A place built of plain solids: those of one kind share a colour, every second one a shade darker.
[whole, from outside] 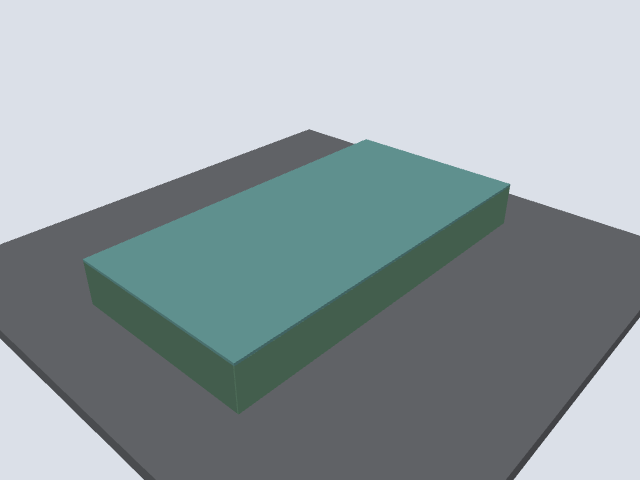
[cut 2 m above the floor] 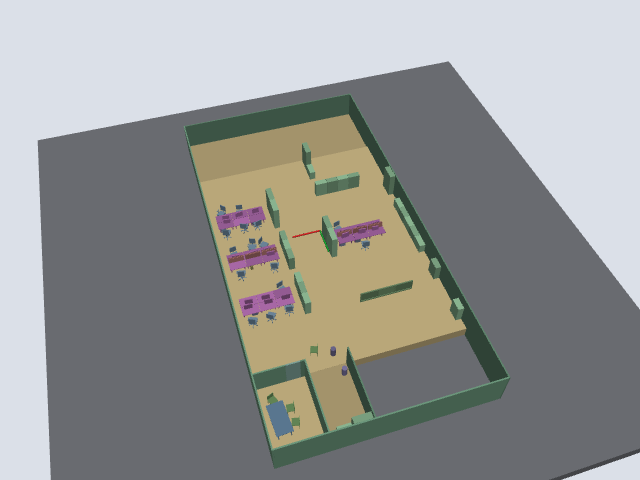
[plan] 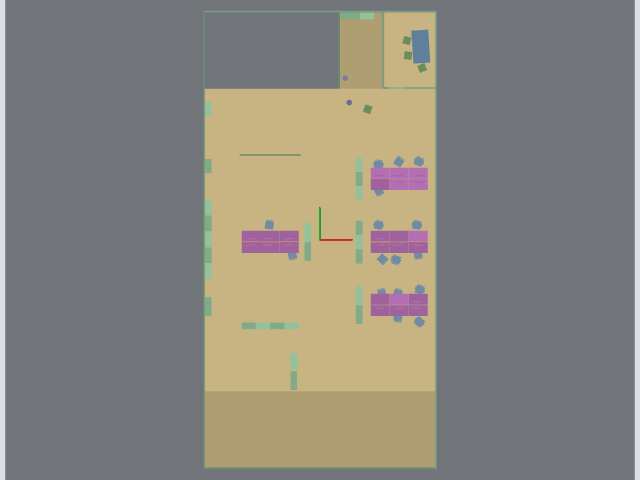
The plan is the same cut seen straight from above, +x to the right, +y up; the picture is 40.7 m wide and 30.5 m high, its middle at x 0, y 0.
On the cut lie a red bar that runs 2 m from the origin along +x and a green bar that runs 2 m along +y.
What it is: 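One storey of an office; an open floor with rows of desks, a band of small rooms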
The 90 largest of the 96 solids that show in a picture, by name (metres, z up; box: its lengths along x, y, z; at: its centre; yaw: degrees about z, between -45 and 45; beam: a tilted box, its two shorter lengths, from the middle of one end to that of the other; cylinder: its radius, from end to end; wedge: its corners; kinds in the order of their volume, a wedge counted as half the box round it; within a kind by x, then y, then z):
{
 "floor_1": {"box": [14.65, 4.85, 0.62], "at": [0.0, -12.04, 0.26]},
 "floor_2": {"box": [14.65, 19.23, 0.82], "at": [0.0, 0.0, 0.36]},
 "floor_3": {"box": [2.72, 4.85, 0.82], "at": [2.62, 12.04, 0.36]},
 "floor_4": {"box": [3.25, 4.85, 0.82], "at": [5.7, 12.04, 0.36]},
 "roof_1": {"box": [14.85, 29.13, 0.2], "at": [0.0, 0.0, 3.47]},
 "wall_1": {"box": [0.1, 29.13, 3.42], "at": [-7.38, 0.0, 1.66]},
 "wall_2": {"box": [14.65, 0.1, 3.42], "at": [0.0, -14.51, 1.66]},
 "wall_3": {"box": [14.65, 0.1, 3.42], "at": [0.0, 14.51, 1.66]},
 "wall_4": {"box": [0.1, 4.85, 2.6], "at": [1.21, 12.04, 2.07]},
 "wall_5": {"box": [0.1, 4.85, 2.6], "at": [4.03, 12.04, 2.07]},
 "wall_6": {"box": [0.25, 0.1, 2.6], "at": [4.21, 9.66, 2.07]},
 "wall_7": {"box": [2.04, 0.1, 2.6], "at": [6.31, 9.66, 2.07]},
 "wall_8": {"box": [0.1, 29.13, 3.42], "at": [7.38, 0.0, 1.66]},
 "cabinet_1": {"box": [0.42, 1.2, 1.98], "at": [-7.1, -4.24, 1.75]},
 "cabinet_2": {"box": [0.43, 0.9, 1.27], "at": [-7.1, 4.7, 1.4]},
 "cabinet_3": {"box": [0.43, 0.9, 1.27], "at": [-7.1, 8.34, 1.4]},
 "cabinet_4": {"box": [0.44, 1.0, 0.74], "at": [-7.09, -1.98, 1.14]},
 "cabinet_5": {"box": [0.44, 1.0, 0.74], "at": [-7.09, -0.97, 1.14]},
 "cabinet_6": {"box": [0.44, 1.0, 0.74], "at": [-7.09, 0.04, 1.14]},
 "cabinet_7": {"box": [0.44, 1.0, 0.74], "at": [-7.09, 1.05, 1.14]},
 "cabinet_8": {"box": [0.44, 1.0, 0.74], "at": [-7.09, 2.06, 1.14]},
 "cabinet_9": {"box": [0.9, 0.43, 1.27], "at": [-4.52, -5.45, 1.4]},
 "cabinet_10": {"box": [0.9, 0.43, 1.27], "at": [-3.61, -5.45, 1.4]},
 "cabinet_11": {"box": [0.9, 0.43, 1.27], "at": [-2.7, -5.45, 1.4]},
 "cabinet_12": {"box": [0.9, 0.43, 1.27], "at": [-1.79, -5.45, 1.4]},
 "cabinet_13": {"box": [0.42, 1.2, 1.98], "at": [-1.66, -8.94, 1.75]},
 "cabinet_14": {"box": [0.44, 1.0, 0.74], "at": [-1.65, -7.71, 1.14]},
 "cabinet_15": {"box": [0.42, 1.2, 1.98], "at": [-0.78, -0.73, 1.75]},
 "cabinet_16": {"box": [0.42, 1.2, 1.98], "at": [-0.78, 0.48, 1.75]},
 "cabinet_17": {"box": [1.2, 0.42, 1.98], "at": [1.92, 14.24, 1.75]},
 "cabinet_18": {"box": [0.42, 1.2, 1.98], "at": [2.49, -4.74, 1.75]},
 "cabinet_19": {"box": [0.42, 1.2, 1.98], "at": [2.49, -3.53, 1.75]},
 "cabinet_20": {"box": [0.43, 0.9, 1.27], "at": [2.49, -1.04, 1.4]},
 "cabinet_21": {"box": [0.43, 0.9, 1.27], "at": [2.49, -0.13, 1.4]},
 "cabinet_22": {"box": [0.43, 0.9, 1.27], "at": [2.49, 0.78, 1.4]},
 "cabinet_23": {"box": [0.43, 0.9, 1.27], "at": [2.49, 2.97, 1.4]},
 "cabinet_24": {"box": [0.43, 0.9, 1.27], "at": [2.49, 3.88, 1.4]},
 "cabinet_25": {"box": [0.43, 0.9, 1.27], "at": [2.49, 4.79, 1.4]},
 "cabinet_26": {"box": [0.9, 0.43, 1.27], "at": [2.98, 14.24, 1.4]},
 "desk_1": {"box": [1.2, 0.7, 0.032], "at": [-4.37, -0.48, 1.49]},
 "desk_2": {"box": [1.2, 0.7, 0.032], "at": [-4.37, 0.24, 1.49]},
 "desk_3": {"box": [1.2, 0.7, 0.032], "at": [-3.16, -0.48, 1.49]},
 "desk_4": {"box": [1.2, 0.7, 0.032], "at": [-3.16, 0.24, 1.49]},
 "desk_5": {"box": [1.2, 0.7, 0.032], "at": [-1.95, -0.48, 1.49]},
 "desk_6": {"box": [1.2, 0.7, 0.032], "at": [-1.95, 0.24, 1.49]},
 "desk_7": {"box": [0.58, 0.07, 0.49], "at": [3.74, 4.08, 1.75], "yaw": -1.6},
 "desk_8": {"box": [1.2, 0.7, 0.032], "at": [3.82, -4.49, 1.49]},
 "desk_9": {"box": [1.2, 0.7, 0.032], "at": [3.82, -3.77, 1.49]},
 "desk_10": {"box": [1.2, 0.7, 0.032], "at": [3.82, -0.48, 1.49]},
 "desk_11": {"box": [1.2, 0.7, 0.032], "at": [3.82, 0.24, 1.49]},
 "desk_12": {"box": [1.2, 0.7, 0.032], "at": [3.82, 3.52, 1.49]},
 "desk_13": {"box": [1.2, 0.7, 0.032], "at": [3.82, 4.24, 1.49]},
 "desk_14": {"box": [0.57, 0.07, 0.46], "at": [4.96, 4.08, 1.74], "yaw": -1.4},
 "desk_15": {"box": [1.2, 0.7, 0.032], "at": [5.03, -4.49, 1.49]},
 "desk_16": {"box": [1.2, 0.7, 0.032], "at": [5.03, -3.77, 1.49]},
 "desk_17": {"box": [1.2, 0.7, 0.032], "at": [5.03, -0.48, 1.49]},
 "desk_18": {"box": [1.2, 0.7, 0.032], "at": [5.03, 0.24, 1.49]},
 "desk_19": {"box": [1.2, 0.7, 0.032], "at": [5.03, 3.52, 1.49]},
 "desk_20": {"box": [1.2, 0.7, 0.032], "at": [5.03, 4.24, 1.49]},
 "desk_21": {"box": [1.2, 0.7, 0.032], "at": [6.24, -4.49, 1.49]},
 "desk_22": {"box": [1.2, 0.7, 0.032], "at": [6.24, -3.77, 1.49]},
 "desk_23": {"box": [1.2, 0.7, 0.032], "at": [6.24, -0.48, 1.49]},
 "desk_24": {"box": [1.2, 0.7, 0.032], "at": [6.24, 0.24, 1.49]},
 "desk_25": {"box": [1.2, 0.7, 0.032], "at": [6.24, 3.52, 1.49]},
 "desk_26": {"box": [1.2, 0.7, 0.032], "at": [6.24, 4.24, 1.49]},
 "officechair_1": {"box": [0.53, 0.51, 0.08], "at": [-3.22, 0.94, 1.26], "yaw": -8.0},
 "officechair_2": {"box": [0.53, 0.51, 0.08], "at": [-1.76, -0.94, 1.32], "yaw": 12.0},
 "officechair_3": {"box": [0.52, 0.5, 0.08], "at": [3.71, 0.93, 1.3], "yaw": -14.0},
 "officechair_4": {"box": [0.52, 0.5, 0.08], "at": [3.71, 4.78, 1.3], "yaw": -8.8},
 "officechair_5": {"box": [0.51, 0.53, 0.08], "at": [3.96, -1.2, 1.27], "yaw": -44.4},
 "officechair_6": {"box": [0.52, 0.5, 0.08], "at": [4.84, -1.24, 1.27], "yaw": -18.6},
 "officechair_7": {"box": [0.53, 0.51, 0.08], "at": [4.96, -4.9, 1.23], "yaw": -8.9},
 "officechair_8": {"box": [0.53, 0.51, 0.08], "at": [5.01, 4.95, 1.25], "yaw": -32.0},
 "officechair_9": {"box": [0.52, 0.5, 0.08], "at": [6.15, 0.93, 1.32], "yaw": -10.6},
 "officechair_10": {"box": [0.53, 0.51, 0.08], "at": [6.23, -0.9, 1.28], "yaw": 8.2},
 "officechair_11": {"box": [0.52, 0.5, 0.08], "at": [6.28, 4.97, 1.24], "yaw": -22.9},
 "officechair_12": {"box": [0.52, 0.5, 0.08], "at": [6.33, -5.19, 1.26], "yaw": -44.5},
 "officechair_13": {"box": [0.52, 0.5, 0.08], "at": [6.33, -3.18, 1.3], "yaw": -20.1},
 "door_1": {"box": [0.95, 0.1, 2.05], "at": [4.81, 9.66, 1.79]},
 "guard_1": {"box": [1.21, 0.03, 0.77], "at": [-4.43, 5.4, 1.27]},
 "guard_2": {"box": [3.87, 0.1, 0.12], "at": [-3.16, 5.4, 0.83]},
 "guard_3": {"box": [1.21, 0.03, 0.77], "at": [-3.16, 5.4, 1.27]},
 "guard_4": {"box": [3.87, 0.1, 0.05], "at": [-3.16, 5.4, 1.68]},
 "guard_5": {"box": [1.21, 0.03, 0.77], "at": [-1.89, 5.4, 1.27]},
 "bin_1": {"cylinder": 0.18, "from": [1.61, 10.28, 0.77], "to": [1.61, 10.28, 1.45]},
 "bin_2": {"cylinder": 0.18, "from": [1.86, 8.74, 0.77], "to": [1.86, 8.74, 1.45]},
 "meetingtable_1": {"box": [1.08, 2.1, 0.032], "at": [6.41, 12.29, 1.49], "yaw": 3.7},
 "screen_1": {"box": [1.1, 0.032, 0.47], "at": [-4.37, -0.08, 1.74]},
 "screen_2": {"box": [1.1, 0.032, 0.47], "at": [-1.95, -0.08, 1.74]},
 "screen_3": {"box": [1.1, 0.032, 0.47], "at": [3.82, -0.08, 1.74]}
}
